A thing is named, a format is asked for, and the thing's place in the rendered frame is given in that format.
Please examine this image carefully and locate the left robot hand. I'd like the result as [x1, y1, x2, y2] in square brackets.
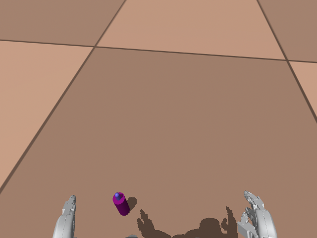
[53, 195, 76, 238]

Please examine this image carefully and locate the right robot hand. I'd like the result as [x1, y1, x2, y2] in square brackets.
[237, 190, 277, 238]

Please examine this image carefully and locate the bottle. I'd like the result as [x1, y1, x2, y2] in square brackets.
[112, 192, 130, 216]

